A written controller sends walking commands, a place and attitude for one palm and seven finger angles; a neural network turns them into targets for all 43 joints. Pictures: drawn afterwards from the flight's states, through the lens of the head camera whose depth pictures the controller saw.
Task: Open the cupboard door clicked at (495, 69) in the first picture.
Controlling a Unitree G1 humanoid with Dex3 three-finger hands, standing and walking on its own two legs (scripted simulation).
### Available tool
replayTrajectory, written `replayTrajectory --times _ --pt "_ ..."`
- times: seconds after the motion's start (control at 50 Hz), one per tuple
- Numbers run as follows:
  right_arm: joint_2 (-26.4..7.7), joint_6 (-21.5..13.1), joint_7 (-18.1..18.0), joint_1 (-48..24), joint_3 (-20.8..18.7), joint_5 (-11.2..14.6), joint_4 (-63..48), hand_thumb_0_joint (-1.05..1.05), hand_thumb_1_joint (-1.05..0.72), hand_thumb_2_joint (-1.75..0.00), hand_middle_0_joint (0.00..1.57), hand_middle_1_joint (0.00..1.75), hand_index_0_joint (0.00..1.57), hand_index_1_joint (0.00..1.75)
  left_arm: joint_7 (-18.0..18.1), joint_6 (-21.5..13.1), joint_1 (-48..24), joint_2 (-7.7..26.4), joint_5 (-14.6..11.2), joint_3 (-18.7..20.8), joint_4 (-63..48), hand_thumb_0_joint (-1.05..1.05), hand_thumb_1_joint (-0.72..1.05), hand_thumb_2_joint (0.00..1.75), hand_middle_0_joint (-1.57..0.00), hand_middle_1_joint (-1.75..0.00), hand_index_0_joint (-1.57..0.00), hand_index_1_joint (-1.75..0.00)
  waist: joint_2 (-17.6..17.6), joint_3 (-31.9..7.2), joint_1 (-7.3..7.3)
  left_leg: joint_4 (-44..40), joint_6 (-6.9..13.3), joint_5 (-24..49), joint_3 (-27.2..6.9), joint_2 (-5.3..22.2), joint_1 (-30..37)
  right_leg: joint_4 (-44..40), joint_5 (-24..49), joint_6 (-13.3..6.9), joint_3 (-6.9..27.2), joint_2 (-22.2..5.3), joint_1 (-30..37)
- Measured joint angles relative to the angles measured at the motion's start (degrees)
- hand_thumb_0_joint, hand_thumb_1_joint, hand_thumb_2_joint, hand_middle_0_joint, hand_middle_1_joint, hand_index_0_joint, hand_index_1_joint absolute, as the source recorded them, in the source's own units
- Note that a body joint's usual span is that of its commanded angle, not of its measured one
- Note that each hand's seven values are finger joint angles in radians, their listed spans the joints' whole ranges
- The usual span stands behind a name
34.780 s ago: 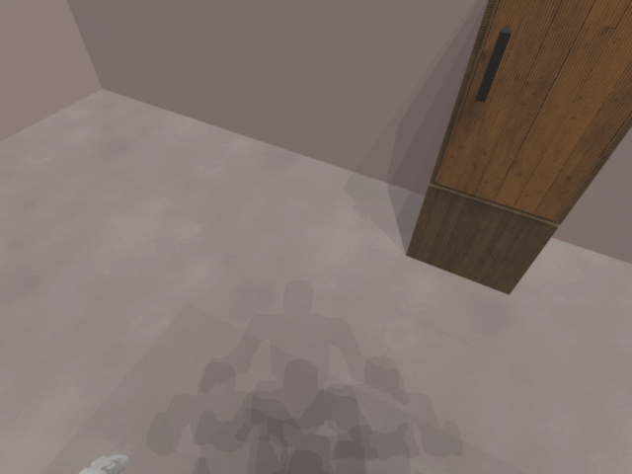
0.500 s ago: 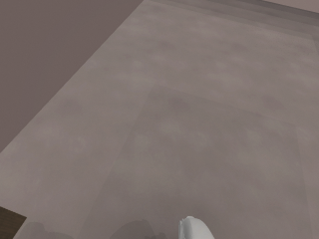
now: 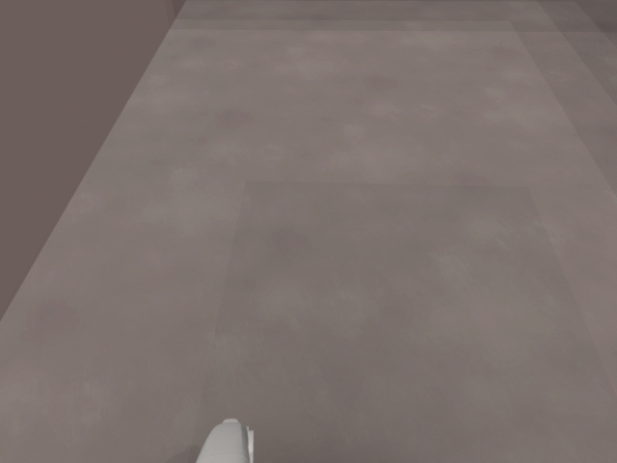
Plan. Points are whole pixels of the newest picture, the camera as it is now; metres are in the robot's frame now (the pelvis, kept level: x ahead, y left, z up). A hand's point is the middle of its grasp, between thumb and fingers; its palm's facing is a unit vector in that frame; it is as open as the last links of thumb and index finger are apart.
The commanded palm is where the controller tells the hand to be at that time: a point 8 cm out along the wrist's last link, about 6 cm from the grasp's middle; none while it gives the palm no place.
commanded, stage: walk to a spot facing it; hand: left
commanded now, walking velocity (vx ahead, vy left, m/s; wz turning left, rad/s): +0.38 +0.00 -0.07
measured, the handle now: out of the picture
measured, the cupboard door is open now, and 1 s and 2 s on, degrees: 46 46 46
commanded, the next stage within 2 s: turn to face it in 0.58 s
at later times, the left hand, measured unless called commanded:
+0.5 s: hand (190, 373) +0.28 +0.22 -0.19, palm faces -0.02 -0.99 -0.13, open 7.3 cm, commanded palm none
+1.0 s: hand (253, 217) +0.60 +0.14 -0.16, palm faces -0.10 -0.97 -0.22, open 7.0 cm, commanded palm none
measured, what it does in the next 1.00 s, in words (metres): walks ahead: left foot, then right foot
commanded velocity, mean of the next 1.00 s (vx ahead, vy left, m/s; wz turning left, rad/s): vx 0.18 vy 0.00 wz -0.02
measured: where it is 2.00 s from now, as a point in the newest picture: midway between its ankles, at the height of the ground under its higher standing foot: (331, 350)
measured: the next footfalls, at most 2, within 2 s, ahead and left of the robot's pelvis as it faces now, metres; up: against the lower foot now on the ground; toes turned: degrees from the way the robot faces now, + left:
left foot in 0.30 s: +0.30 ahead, +0.11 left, +0.00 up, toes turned +3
right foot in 0.80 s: +0.50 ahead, -0.07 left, +0.00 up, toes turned -19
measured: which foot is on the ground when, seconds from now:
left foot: up 0.00-0.28, down 0.30-0.82, up 0.84-1.00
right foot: down 0.00-0.32, up 0.34-0.78, down 0.80-1.00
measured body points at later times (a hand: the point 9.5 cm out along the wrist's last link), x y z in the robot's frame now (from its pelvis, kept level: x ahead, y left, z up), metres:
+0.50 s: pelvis +0.27 +0.06 -0.01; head +0.30 +0.07 +0.44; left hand +0.28 +0.27 -0.17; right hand +0.27 -0.18 -0.15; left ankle +0.26 +0.10 -0.74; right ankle +0.23 -0.09 -0.63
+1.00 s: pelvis +0.47 -0.01 +0.00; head +0.51 -0.03 +0.44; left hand +0.61 +0.19 -0.14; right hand +0.40 -0.21 -0.17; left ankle +0.44 +0.16 -0.65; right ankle +0.46 -0.06 -0.74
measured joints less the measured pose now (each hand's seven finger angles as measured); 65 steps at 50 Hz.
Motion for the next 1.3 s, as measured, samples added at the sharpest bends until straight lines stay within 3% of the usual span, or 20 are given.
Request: replayTrajectory --times 0.16,0.26,0.3,0.36,0.4,0.44,0.52,0.6,0.66,0.74,0.78,0.82,0.86,0.9,0.94,1.04,1.18,1.24,1.28,1.3 --pt "-2.0 0.98 1.21 -6.62 -0.05 0.42 0.23 0.0 -0.92 -0.9 0.2 0.3 0.19 0.3 0.65 -0.6 8.65 -3.53 0.47 -1.78 3.72 0.0 0.92 0.9 -0.2 -0.3 -0.2 -0.3 0.55 -0.97 3.61 -9.66 0.37 2.88 3.99 -3.35 -1.42 -5.36 -4.47 0.87 2.9 -0.07 10.23" --pt "-0.58 0.09 1.66 -9.62 0.7 0.3 -0.06 0.0 -0.91 -0.9 0.2 0.3 0.19 0.3 0.89 -0.17 12.51 -4.7 0.81 -2.47 6.88 0.0 0.91 0.9 -0.2 -0.3 -0.2 -0.3 -1.08 -0.05 4.57 -21.71 2.68 -0.32 7.65 -7.27 4.1 -3.86 -9.6 1.84 4.16 -0.79 14.81" --pt "0.02 -1.24 1.51 -9.25 1.13 -0.08 -0.46 0.0 -0.91 -0.9 0.2 0.3 0.2 0.3 0.7 0.18 13.93 -5.09 0.62 -2.45 8.25 0.0 0.91 0.9 -0.2 -0.3 -0.2 -0.3 -0.88 -0.2 3.92 -27.82 4.88 1.65 8.2 -8.51 9.38 5.37 -12.46 3.04 3.83 -0.5 12.98" --pt "0.91 -2.71 0.94 -6.95 1.24 -0.61 -0.9 0.0 -0.91 -0.9 0.2 0.3 0.2 0.3 0.09 1.49 12.69 -4.87 0.06 -2.24 8.75 0.01 0.91 0.9 -0.2 -0.3 -0.21 -0.3 -1.83 -0.06 3.08 -25.02 8.08 -2.92 9.82 -8.99 12.21 39.61 -11.16 4.8 3.44 -2.1 -0.95" --pt "0.98 -2.98 0.39 -4.06 1.15 -0.52 -0.14 0.0 -0.91 -0.9 0.2 0.3 0.2 0.3 -0.23 2.19 9.98 -4.31 0.66 -1.64 7.71 0.01 0.91 0.9 -0.2 -0.3 -0.2 -0.3 -1.84 -0.19 3.15 -27.14 8.23 -4.7 10.43 -9.44 15.79 52.76 -7.18 5.47 3.21 -4.37 -9.68" --pt "0.75 -3.53 -0.85 -1.07 0.24 -0.07 1.11 -0.01 -0.93 -0.9 0.2 0.3 0.2 0.3 -0.55 2.6 6.68 -3.69 1.2 -1.0 5.65 0.01 0.91 0.9 -0.2 -0.3 -0.2 -0.3 -1.71 -0.13 3.47 -31.21 7.2 -4.07 10.85 -9.9 19.66 56.39 -2.57 6.38 3.61 -7.03 -17.04" --pt "-0.35 -3.63 -1.2 4.25 0.55 0.1 3.98 -0.01 -0.95 -0.9 0.2 0.3 0.2 0.3 -0.71 3.16 1.24 -2.47 1.64 0.06 1.37 0.01 0.91 0.9 -0.19 -0.3 -0.2 -0.3 -1.43 -0.47 3.78 -37.91 7.46 -4.44 12.05 -9.99 26.34 53.19 2.8 7.8 4.59 -9.99 -27.81" --pt "0.33 -3.06 -1.25 9.0 1.44 0.18 5.42 -0.01 -0.94 -0.9 0.2 0.3 0.2 0.3 -1.0 4.28 -2.43 -0.18 1.56 1.29 -0.62 0.01 0.93 0.9 -0.19 -0.3 -0.2 -0.3 -1.22 -0.73 2.78 -41.29 6.45 -6.26 13.45 -9.3 31.32 47.99 8.14 8.34 3.07 -10.51 -33.25" --pt "1.16 -2.59 -1.33 11.52 2.13 0.02 5.85 0.0 -0.93 -0.9 0.2 0.3 0.2 0.3 -1.48 4.8 -4.94 0.68 1.34 1.41 -1.66 0.01 0.93 0.9 -0.19 -0.3 -0.2 -0.3 -0.63 -0.07 1.7 -42.37 5.63 -8.17 14.53 -8.67 34.04 39.84 10.39 8.09 0.26 -9.81 -32.89" --pt "2.46 -1.95 -1.24 13.35 2.74 -0.2 6.44 0.0 -0.92 -0.9 0.2 0.3 0.2 0.3 -1.54 4.49 -7.88 0.98 1.23 0.62 -2.6 0.01 0.92 0.9 -0.19 -0.3 -0.2 -0.3 -0.15 1.46 0.04 -40.68 4.13 -11.19 16.01 -7.71 36.15 26.27 8.54 6.45 -4.01 -7.03 -27.08" --pt "3.08 -1.54 -1.17 14.46 2.89 -0.02 7.29 0.0 -0.91 -0.9 0.2 0.3 0.2 0.3 -1.17 3.56 -8.37 0.76 1.29 -0.13 -2.72 0.01 0.92 0.9 -0.19 -0.3 -0.2 -0.3 -0.37 1.49 -0.61 -36.07 3.13 -12.53 16.17 -7.21 35.98 19.98 8.67 5.3 -5.16 -5.41 -21.6" --pt "3.52 -0.84 -0.97 15.26 2.82 0.69 8.46 0.0 -0.91 -0.9 0.2 0.3 0.2 0.3 -0.69 1.97 -8.17 0.06 1.37 -0.88 -2.65 0.01 0.92 0.9 -0.19 -0.3 -0.2 -0.3 -0.5 0.77 -0.54 -24.64 2.23 -11.79 14.63 -6.19 32.18 15.27 3.56 2.48 -5.14 -4.78 -16.38" --pt "3.68 0.33 -0.88 14.06 2.58 1.36 8.64 0.0 -0.91 -0.9 0.2 0.3 0.2 0.3 -0.1 0.97 -8.33 -0.92 0.89 -1.83 -2.42 0.0 0.92 0.9 -0.19 -0.3 -0.2 -0.3 -0.25 1.02 -1.0 -7.56 1.84 -16.41 8.39 -6.38 24.6 15.76 -1.27 0.9 -5.73 -5.17 -14.5" --pt "3.76 1.57 -0.73 12.01 2.25 1.24 8.12 0.0 -0.91 -0.9 0.2 0.3 0.2 0.3 0.48 1.23 -8.23 -1.96 0.62 -2.52 -2.28 0.0 0.91 0.9 -0.19 -0.3 -0.2 -0.3 -0.23 1.12 -1.25 2.33 1.5 -16.49 4.08 -6.2 18.22 13.97 -1.32 1.82 -6.74 -5.83 -11.86" --pt "3.71 2.41 -0.46 9.46 1.92 1.03 7.03 0.0 -0.91 -0.9 0.2 0.3 0.2 0.3 1.47 1.0 -8.15 -2.58 -0.32 -1.62 -2.68 -0.01 0.93 0.9 -0.2 -0.3 -0.21 -0.3 -0.29 0.88 -1.32 5.51 0.95 -14.46 1.73 -5.09 12.77 11.14 -1.07 1.64 -7.66 -6.2 -9.57" --pt "2.18 3.28 0.26 3.39 0.95 0.35 3.62 0.0 -0.91 -0.9 0.2 0.3 0.2 0.3 1.7 1.17 -8.62 -1.76 0.08 -1.07 -3.28 -0.04 0.97 0.9 -0.2 -0.3 -0.21 -0.3 -0.01 -0.05 -1.61 0.87 -0.83 -9.34 0.9 -2.43 5.14 6.73 -1.05 2.23 -10.31 -7.75 -5.66" --pt "-2.2 4.13 1.17 -1.5 -0.32 -0.03 1.25 0.01 -0.93 -0.9 0.2 0.3 0.19 0.3 1.05 2.4 -7.28 -1.04 0.93 -0.59 -3.95 -0.02 0.95 0.9 -0.2 -0.3 -0.21 -0.3 -0.25 0.27 -0.5 -11.74 -1.34 -7.99 5.5 -2.63 6.81 9.02 -5.35 4.14 -14.58 -10.43 -2.07" --pt "-2.98 4.18 1.7 -3.14 -0.44 -0.13 -0.3 0.01 -0.93 -0.9 0.2 0.3 0.19 0.3 0.75 3.12 -6.18 -0.1 1.21 -0.33 -4.02 -0.01 0.93 0.9 -0.2 -0.3 -0.21 -0.3 -1.37 1.18 0.2 -17.89 -0.59 -8.18 7.58 -3.75 9.64 12.82 -8.45 5.18 -16.39 -11.95 -1.92" --pt "-3.58 3.67 2.06 -3.57 -0.49 -0.34 -1.91 0.01 -0.92 -0.9 0.2 0.3 0.19 0.3 0.5 3.67 -4.85 0.67 1.03 -0.11 -3.96 -0.01 0.93 0.9 -0.2 -0.3 -0.21 -0.3 -2.11 1.36 0.29 -24.55 0.45 -3.08 8.4 -5.03 12.93 18.15 -11.6 6.26 -17.18 -13.63 -3.16" --pt "-4.17 3.04 2.15 -3.48 -0.65 -0.56 -2.83 0.01 -0.92 -0.9 0.2 0.3 0.19 0.3 0.3 4.15 -4.15 0.89 0.73 -0.01 -3.93 -0.01 0.92 0.9 -0.2 -0.3 -0.21 -0.3 -1.64 0.89 0.09 -26.16 3.02 -0.05 7.72 -5.24 13.23 23.17 -13.09 7.63 -16.48 -14.08 -5.43"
